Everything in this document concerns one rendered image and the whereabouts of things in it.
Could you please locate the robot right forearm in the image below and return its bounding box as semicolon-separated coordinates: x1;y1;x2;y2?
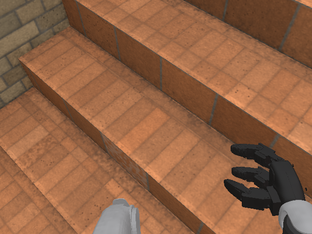
278;200;312;234

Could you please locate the robot right hand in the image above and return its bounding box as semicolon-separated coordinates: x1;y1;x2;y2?
223;142;307;216

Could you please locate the left robot thigh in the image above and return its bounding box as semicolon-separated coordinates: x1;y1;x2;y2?
93;204;141;234

